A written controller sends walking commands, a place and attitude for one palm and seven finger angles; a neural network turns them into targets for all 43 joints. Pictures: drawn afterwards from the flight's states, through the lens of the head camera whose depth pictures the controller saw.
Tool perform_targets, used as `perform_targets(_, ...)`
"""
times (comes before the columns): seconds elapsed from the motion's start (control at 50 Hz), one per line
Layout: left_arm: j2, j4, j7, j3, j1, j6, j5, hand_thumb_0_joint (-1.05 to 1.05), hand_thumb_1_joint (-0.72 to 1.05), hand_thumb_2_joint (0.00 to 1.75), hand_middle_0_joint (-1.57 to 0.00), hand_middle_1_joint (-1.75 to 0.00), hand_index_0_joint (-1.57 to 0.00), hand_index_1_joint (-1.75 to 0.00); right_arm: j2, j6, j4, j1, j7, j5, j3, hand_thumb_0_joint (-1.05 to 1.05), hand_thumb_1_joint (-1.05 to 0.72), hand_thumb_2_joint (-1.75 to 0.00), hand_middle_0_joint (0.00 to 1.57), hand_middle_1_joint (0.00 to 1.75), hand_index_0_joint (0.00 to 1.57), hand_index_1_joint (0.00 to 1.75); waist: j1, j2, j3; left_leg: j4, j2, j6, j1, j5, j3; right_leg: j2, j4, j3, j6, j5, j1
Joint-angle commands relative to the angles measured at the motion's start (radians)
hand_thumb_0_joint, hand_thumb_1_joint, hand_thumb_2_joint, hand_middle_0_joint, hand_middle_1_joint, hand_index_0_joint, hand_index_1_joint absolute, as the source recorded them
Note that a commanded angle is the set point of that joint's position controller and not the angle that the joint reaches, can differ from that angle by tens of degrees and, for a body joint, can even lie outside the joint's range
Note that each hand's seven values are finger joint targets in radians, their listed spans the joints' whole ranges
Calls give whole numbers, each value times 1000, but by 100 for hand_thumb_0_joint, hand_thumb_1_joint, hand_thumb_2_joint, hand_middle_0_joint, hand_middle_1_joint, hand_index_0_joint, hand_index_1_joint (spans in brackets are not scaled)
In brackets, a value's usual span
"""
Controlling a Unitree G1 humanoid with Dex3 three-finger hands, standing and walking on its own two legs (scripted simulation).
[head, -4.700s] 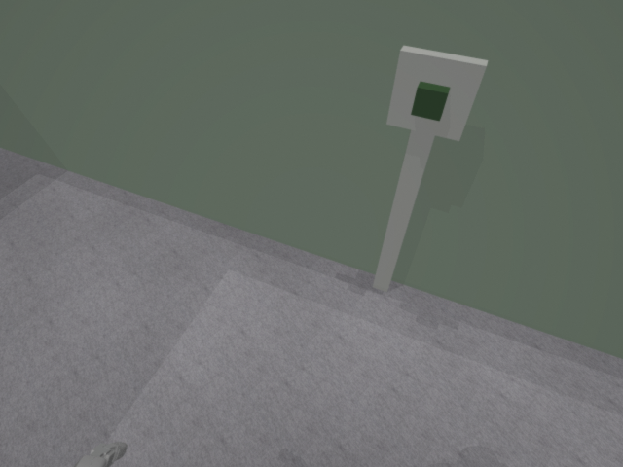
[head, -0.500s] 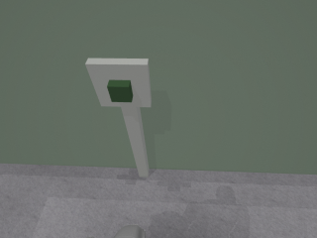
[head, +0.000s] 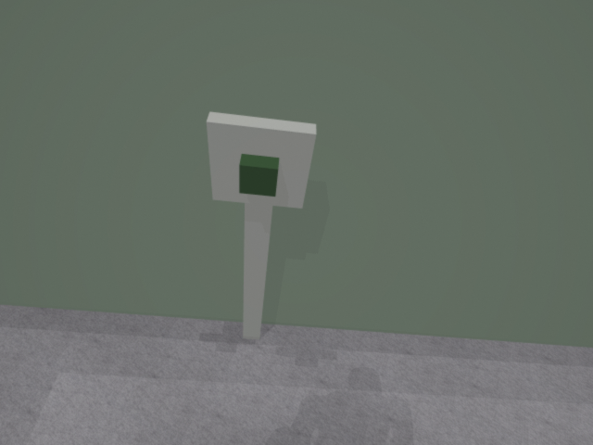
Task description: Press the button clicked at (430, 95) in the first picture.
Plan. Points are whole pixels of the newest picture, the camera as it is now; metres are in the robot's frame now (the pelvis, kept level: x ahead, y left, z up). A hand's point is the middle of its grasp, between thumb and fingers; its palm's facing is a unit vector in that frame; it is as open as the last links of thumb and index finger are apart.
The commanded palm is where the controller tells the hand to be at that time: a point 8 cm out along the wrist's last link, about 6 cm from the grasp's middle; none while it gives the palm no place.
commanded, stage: come to a stop and stand still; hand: left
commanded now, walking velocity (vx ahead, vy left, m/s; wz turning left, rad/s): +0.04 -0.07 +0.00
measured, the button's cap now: (259, 174) +0.54 +0.11 +0.04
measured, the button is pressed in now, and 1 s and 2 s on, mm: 0 0 0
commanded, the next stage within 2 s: look again from close up in 0.68 s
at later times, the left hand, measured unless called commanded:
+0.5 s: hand out of the picture -0.01 +0.08 -0.18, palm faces +0.07 -0.97 -0.22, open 7.2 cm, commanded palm none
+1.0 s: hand out of the picture -0.06 +0.09 -0.20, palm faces +0.07 -0.98 -0.16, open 7.4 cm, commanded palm none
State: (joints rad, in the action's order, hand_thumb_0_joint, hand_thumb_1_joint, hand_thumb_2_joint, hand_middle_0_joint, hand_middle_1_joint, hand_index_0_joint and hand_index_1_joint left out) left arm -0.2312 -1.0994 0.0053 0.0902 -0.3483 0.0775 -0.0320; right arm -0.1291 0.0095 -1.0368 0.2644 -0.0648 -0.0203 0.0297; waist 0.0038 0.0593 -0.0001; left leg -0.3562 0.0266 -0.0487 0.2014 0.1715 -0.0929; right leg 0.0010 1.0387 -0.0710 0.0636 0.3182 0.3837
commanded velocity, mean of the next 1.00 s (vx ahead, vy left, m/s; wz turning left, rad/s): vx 0.00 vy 0.00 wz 0.00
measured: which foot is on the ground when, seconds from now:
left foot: down 0.00-1.00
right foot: up 0.00-0.24, down 0.26-1.00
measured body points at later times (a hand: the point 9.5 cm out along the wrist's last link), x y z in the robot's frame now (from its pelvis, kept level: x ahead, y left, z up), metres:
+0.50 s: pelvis -0.02 -0.09 -0.01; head -0.02 -0.11 +0.44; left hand -0.01 +0.14 -0.16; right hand -0.06 -0.30 -0.18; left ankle -0.02 +0.06 -0.74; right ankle -0.05 -0.17 -0.75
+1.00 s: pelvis -0.03 -0.06 -0.02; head -0.04 -0.05 +0.43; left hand -0.06 +0.14 -0.18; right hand +0.02 -0.30 -0.16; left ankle -0.02 +0.04 -0.75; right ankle -0.05 -0.17 -0.75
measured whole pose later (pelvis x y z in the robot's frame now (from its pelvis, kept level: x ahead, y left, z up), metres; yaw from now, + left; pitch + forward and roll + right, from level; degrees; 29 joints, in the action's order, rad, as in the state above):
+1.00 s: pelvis -0.03 -0.06 -0.02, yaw +1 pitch -2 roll -1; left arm -0.13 -1.11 0.05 0.00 -0.35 -0.01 -0.02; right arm -0.16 0.02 -1.05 0.25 -0.04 -0.01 0.02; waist 0.01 0.01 0.01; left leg -0.55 0.02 -0.02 0.23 0.28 -0.04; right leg 0.00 0.50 0.07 -0.01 0.31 0.15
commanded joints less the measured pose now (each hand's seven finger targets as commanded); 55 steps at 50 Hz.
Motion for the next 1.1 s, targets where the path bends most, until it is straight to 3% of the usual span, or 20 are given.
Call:
perform_targets(0.0,-14,65,0,-7,20,-18,4,0,90,90,-20,-30,-20,-30,-180,5,-4,121,-10,-5,41,0,-90,-90,20,30,20,30,-42,-207,-1,129,287,-58,-159,-178,268,33,-81,8,-3,55,111)
perform_targets(0.12,39,54,2,-39,49,-33,15,0,90,90,-20,-30,-20,-30,-184,-8,-42,112,13,-10,46,0,-90,-90,20,30,20,30,-48,-268,36,165,241,-73,-15,98,269,30,-372,106,-32,132,-69)
perform_targets(0.18,41,17,11,-44,-23,-49,19,0,90,90,-20,-30,-20,-30,-176,-11,-59,97,22,-2,48,0,-90,-90,20,30,20,30,-4,-232,21,119,203,-38,67,137,241,17,-605,139,-45,-42,-230)
perform_targets(0.22,-1,-1,24,-42,-54,-66,13,0,90,90,-20,-30,-20,-30,-105,-12,-69,124,29,9,36,0,-90,-90,20,30,20,30,5,-80,23,4,112,37,172,165,136,105,-752,45,-65,-75,-352)
perform_targets(0.24,-46,1,30,-42,-38,-76,14,0,90,90,-20,-30,-20,-30,-48,-15,-63,119,33,14,17,0,-90,-90,20,30,20,30,-2,82,40,-80,45,71,196,195,64,229,-835,-92,-112,50,-295)
perform_targets(0.26,-75,19,32,-41,9,-76,17,0,90,90,-20,-30,-20,-30,-33,-21,-54,101,39,7,8,0,-90,-90,20,30,20,30,-6,147,93,-137,36,72,163,229,49,290,-912,-137,-144,203,-151)
perform_targets(0.28,-71,31,33,-45,53,-74,16,0,90,90,-20,-30,-20,-30,-43,-26,-58,106,45,1,11,0,-90,-90,20,30,20,30,-19,120,115,-184,37,68,125,221,57,282,-933,-133,-156,288,-64)
perform_targets(0.3,-48,31,35,-42,54,-80,16,0,90,90,-20,-30,-20,-30,-41,-38,-65,93,43,-7,13,0,-90,-90,20,30,20,30,1,234,180,-229,43,64,148,200,66,244,-943,-128,-154,249,-19)
perform_targets(0.38,18,17,35,-60,36,-92,22,0,90,90,-20,-30,-20,-30,-32,-33,-99,142,38,0,7,0,-90,-90,20,30,20,30,-20,94,171,-275,55,66,142,142,67,194,-844,-34,-172,-89,-109)
perform_targets(0.48,24,2,36,-62,5,-101,25,0,90,90,-20,-30,-20,-30,-32,-25,-102,126,24,6,0,0,-90,-90,20,30,20,30,-14,42,105,-187,63,78,66,98,65,191,-756,-16,-172,-360,-178)
perform_targets(0.54,40,-10,37,-68,-4,-103,32,0,90,90,-20,-30,-20,-30,-47,-5,-121,141,14,9,-5,0,-90,-90,20,30,20,30,-19,-39,45,-67,99,62,-67,-177,95,133,-703,16,-116,-427,-179)
perform_targets(0.6,28,-27,38,-68,-19,-95,31,0,90,90,-20,-30,-20,-30,-58,3,-127,105,9,13,-6,0,-90,-90,20,30,20,30,-6,-151,18,-58,116,50,-90,-275,94,111,-683,41,-92,-399,-223)
perform_targets(0.74,48,-55,36,-79,-56,-98,25,0,90,90,-20,-30,-20,-30,-63,3,-116,67,8,13,-11,0,-90,-90,20,30,20,30,-5,-82,62,-10,105,48,-97,-169,92,111,-727,30,-91,-325,-207)
perform_targets(0.76,-2,-69,79,-70,-137,-130,5,0,90,90,-20,-30,-20,-30,-99,21,-30,-47,27,22,-10,0,-90,-90,20,30,20,30,39,-14,99,-279,79,70,51,-82,40,185,-718,-58,-21,-824,-192)
perform_targets(0.78,-34,-50,77,-67,-121,-144,6,0,90,90,-20,-30,-20,-30,-66,14,19,-39,36,20,-20,0,-90,-90,20,30,20,30,-3,27,85,-266,35,63,109,118,48,230,-663,-39,-41,-1077,-268)
perform_targets(0.8,-20,-26,72,-68,-125,-141,6,0,90,90,-20,-30,-20,-30,-32,14,10,16,28,14,-16,0,-90,-90,20,30,20,30,-5,66,10,-252,23,38,98,165,58,233,-622,-34,-64,-1099,-331)
perform_targets(0.82,-5,-13,68,-73,-109,-138,5,0,90,90,-20,-30,-20,-30,-44,18,11,38,28,15,-11,0,-90,-90,20,30,20,30,-12,114,-37,-232,22,38,101,158,61,210,-597,8,-110,-1034,-355)
perform_targets(0.86,1,20,61,-74,-74,-132,12,0,90,90,-20,-30,-20,-30,-65,16,7,63,30,17,-7,0,-90,-90,20,30,20,30,-24,105,-89,-157,18,38,32,58,69,174,-589,17,-132,-771,-338)
perform_targets(0.94,23,48,50,-81,-46,-102,12,0,90,90,-20,-30,-20,-30,-98,17,15,51,30,6,-10,0,-90,-90,20,30,20,30,-8,-139,65,-90,84,10,47,-78,150,88,-620,40,-109,-151,-145)
perform_targets(1.08,5,66,37,-87,-57,-89,9,0,90,90,-20,-30,-20,-30,-130,15,42,49,36,3,-11,0,-90,-90,20,30,20,30,6,-89,129,19,84,-5,149,162,211,72,-629,59,-101,-24,-141)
